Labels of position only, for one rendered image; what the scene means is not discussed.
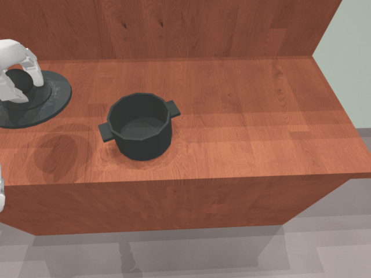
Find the robot left hand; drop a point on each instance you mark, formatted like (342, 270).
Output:
(11, 53)

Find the knob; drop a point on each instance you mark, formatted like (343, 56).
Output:
(21, 79)

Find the pot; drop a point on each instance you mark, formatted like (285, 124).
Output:
(141, 125)

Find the table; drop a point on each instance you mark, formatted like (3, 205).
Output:
(261, 135)

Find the lid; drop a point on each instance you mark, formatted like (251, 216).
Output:
(44, 103)

